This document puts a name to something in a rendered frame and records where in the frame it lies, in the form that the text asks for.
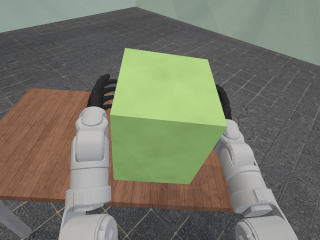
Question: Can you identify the right robot hand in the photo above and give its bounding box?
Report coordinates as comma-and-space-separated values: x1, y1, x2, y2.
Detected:
215, 84, 232, 120

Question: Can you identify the robot left upper arm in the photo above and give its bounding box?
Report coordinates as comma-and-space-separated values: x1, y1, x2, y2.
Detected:
59, 213, 118, 240

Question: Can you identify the table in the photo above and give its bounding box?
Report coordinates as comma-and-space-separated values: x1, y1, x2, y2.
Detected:
0, 88, 235, 238

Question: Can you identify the left robot hand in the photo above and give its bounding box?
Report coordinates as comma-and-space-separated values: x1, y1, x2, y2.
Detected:
86, 73, 118, 110

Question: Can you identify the carton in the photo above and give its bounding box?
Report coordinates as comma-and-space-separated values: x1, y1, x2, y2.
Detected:
110, 48, 228, 185

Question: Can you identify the left robot forearm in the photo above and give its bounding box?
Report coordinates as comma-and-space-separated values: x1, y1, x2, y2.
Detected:
58, 106, 111, 240

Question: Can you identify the robot right upper arm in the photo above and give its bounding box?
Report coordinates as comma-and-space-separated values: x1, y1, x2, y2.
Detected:
235, 215, 297, 240

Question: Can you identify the right robot forearm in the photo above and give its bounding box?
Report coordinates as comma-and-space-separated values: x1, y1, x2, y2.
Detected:
213, 119, 298, 240

